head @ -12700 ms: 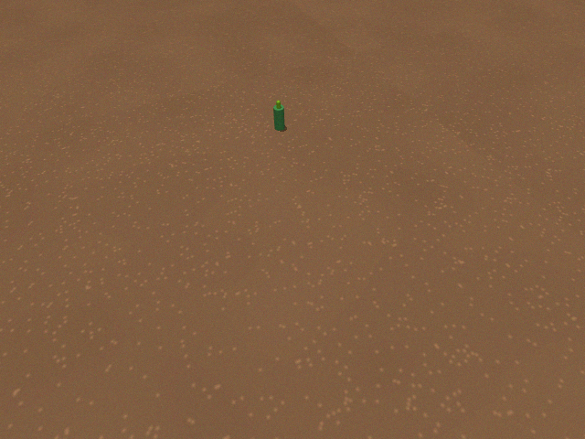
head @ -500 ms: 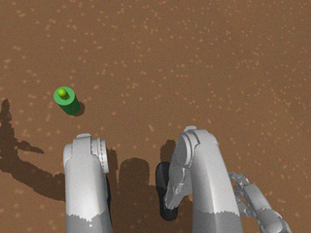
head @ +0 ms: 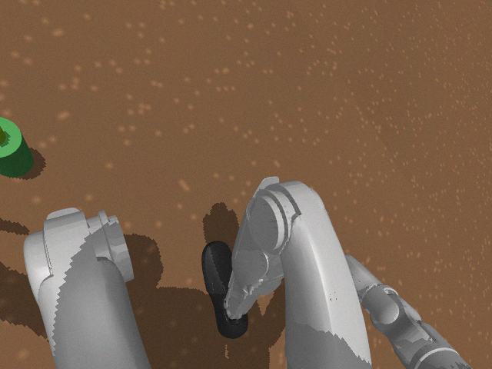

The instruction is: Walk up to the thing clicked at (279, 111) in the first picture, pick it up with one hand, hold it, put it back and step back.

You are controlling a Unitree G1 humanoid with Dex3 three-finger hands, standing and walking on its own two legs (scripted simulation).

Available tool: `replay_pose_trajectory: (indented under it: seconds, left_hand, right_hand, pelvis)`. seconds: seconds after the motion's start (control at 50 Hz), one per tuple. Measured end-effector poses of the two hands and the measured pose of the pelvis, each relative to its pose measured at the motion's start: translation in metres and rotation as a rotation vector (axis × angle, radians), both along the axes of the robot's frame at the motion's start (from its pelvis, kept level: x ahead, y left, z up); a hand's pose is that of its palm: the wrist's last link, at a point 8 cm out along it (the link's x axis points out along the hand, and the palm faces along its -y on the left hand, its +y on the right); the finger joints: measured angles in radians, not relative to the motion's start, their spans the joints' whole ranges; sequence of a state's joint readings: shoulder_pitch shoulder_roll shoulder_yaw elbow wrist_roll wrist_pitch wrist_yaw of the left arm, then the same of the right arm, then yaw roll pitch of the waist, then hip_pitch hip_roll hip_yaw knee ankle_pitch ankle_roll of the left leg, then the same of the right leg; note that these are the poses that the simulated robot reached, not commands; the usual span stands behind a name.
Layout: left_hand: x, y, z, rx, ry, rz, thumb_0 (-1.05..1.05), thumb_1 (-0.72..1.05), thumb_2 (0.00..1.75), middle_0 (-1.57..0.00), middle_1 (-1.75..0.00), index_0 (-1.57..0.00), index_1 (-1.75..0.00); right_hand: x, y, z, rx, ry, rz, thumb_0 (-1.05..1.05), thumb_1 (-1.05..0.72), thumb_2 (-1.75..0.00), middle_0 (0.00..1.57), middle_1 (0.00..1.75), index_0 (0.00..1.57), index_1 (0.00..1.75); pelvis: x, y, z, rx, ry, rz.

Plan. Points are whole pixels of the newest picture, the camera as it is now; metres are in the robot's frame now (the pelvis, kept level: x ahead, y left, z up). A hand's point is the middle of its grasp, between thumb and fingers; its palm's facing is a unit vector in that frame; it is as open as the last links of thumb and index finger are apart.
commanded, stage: close in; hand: left
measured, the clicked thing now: (2, 146) +0.44 +0.28 -0.21
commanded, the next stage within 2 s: rest palm in 0.54 s
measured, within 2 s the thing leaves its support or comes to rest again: leaves its support in 1.82 s
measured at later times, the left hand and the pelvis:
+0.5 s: hand out of the picture +0.41 +0.28 -0.17, palm faces +0.23 -0.97 +0.04, open 17.7 cm; pelvis -0.02 +0.00 -0.02, yaw -2 degrees
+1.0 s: hand (0, 150) +0.42 +0.27 -0.19, palm faces +0.27 -0.96 +0.02, open 14.1 cm; pelvis -0.02 +0.01 -0.02, yaw -3 degrees
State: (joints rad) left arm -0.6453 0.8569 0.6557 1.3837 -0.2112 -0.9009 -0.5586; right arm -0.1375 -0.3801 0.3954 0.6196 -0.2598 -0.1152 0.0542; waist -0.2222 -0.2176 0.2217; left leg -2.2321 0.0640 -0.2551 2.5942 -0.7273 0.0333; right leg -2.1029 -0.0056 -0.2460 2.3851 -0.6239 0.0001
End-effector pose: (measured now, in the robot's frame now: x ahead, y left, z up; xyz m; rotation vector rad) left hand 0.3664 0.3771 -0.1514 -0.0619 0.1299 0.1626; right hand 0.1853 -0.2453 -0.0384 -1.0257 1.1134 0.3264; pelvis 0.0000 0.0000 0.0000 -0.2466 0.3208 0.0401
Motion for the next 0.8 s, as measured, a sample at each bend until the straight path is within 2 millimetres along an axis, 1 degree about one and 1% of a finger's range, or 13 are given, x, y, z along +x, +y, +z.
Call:
replay_pose_trajectory:
  seconds: [0.06,0.14,0.32,0.44,0.58,0.68,0.74,0.8]
  left_hand:
    - [0.004,-0.010,-0.005,-0.006,-0.024,0.037,-0.02,-0.59,0.03,-0.07,-0.08,-0.05,-0.09]
    - [0.006,-0.018,-0.008,0.002,-0.050,0.082,-0.02,-0.60,0.02,-0.07,-0.08,-0.06,-0.08]
    - [0.002,-0.034,-0.014,0.042,-0.052,0.055,-0.02,-0.61,0.00,-0.07,-0.06,-0.06,-0.06]
    - [0.006,-0.046,-0.021,0.029,-0.061,0.056,-0.02,-0.60,0.00,-0.06,-0.06,-0.06,-0.05]
    - [0.013,-0.054,-0.027,0.035,-0.081,0.073,-0.01,-0.57,0.03,-0.06,-0.06,-0.05,-0.05]
    - [0.012,-0.054,-0.031,0.050,-0.077,0.074,-0.01,-0.53,0.06,-0.06,-0.06,-0.05,-0.05]
    - [0.011,-0.054,-0.034,0.053,-0.069,0.081,-0.01,-0.50,0.08,-0.07,-0.06,-0.06,-0.06]
    - [0.011,-0.055,-0.036,0.054,-0.066,0.087,-0.01,-0.43,0.12,-0.11,-0.09,-0.10,-0.10]
  right_hand:
    - [-0.003,0.002,-0.001,-0.004,0.005,0.018,0.00,-0.94,-0.91,0.21,0.30,0.20,0.30]
    - [-0.011,0.003,-0.001,-0.014,0.016,0.031,0.00,-0.95,-0.91,0.21,0.30,0.20,0.30]
    - [-0.037,0.001,-0.002,-0.036,0.065,0.020,0.00,-0.94,-0.90,0.21,0.30,0.20,0.30]
    - [-0.047,0.001,0.004,-0.066,0.083,0.022,0.00,-0.94,-0.90,0.21,0.30,0.20,0.30]
    - [-0.051,0.001,0.009,-0.100,0.096,0.036,0.00,-0.93,-0.90,0.21,0.30,0.20,0.30]
    - [-0.049,0.002,0.009,-0.109,0.109,0.048,0.00,-0.93,-0.90,0.21,0.30,0.20,0.30]
    - [-0.047,0.003,0.009,-0.110,0.114,0.058,-0.01,-0.92,-0.90,0.21,0.30,0.20,0.30]
    - [-0.044,0.005,0.008,-0.110,0.117,0.070,-0.01,-0.92,-0.90,0.21,0.30,0.20,0.30]
  pelvis:
    - [-0.002,0.000,-0.004,-0.008,-0.028,-0.007]
    - [-0.006,0.000,-0.008,-0.015,-0.060,-0.014]
    - [-0.014,0.002,-0.013,-0.029,-0.096,-0.022]
    - [-0.016,0.003,-0.014,-0.039,-0.117,-0.027]
    - [-0.017,0.004,-0.016,-0.052,-0.137,-0.033]
    - [-0.017,0.005,-0.016,-0.059,-0.139,-0.035]
    - [-0.016,0.005,-0.016,-0.060,-0.138,-0.036]
    - [-0.016,0.005,-0.015,-0.061,-0.138,-0.036]
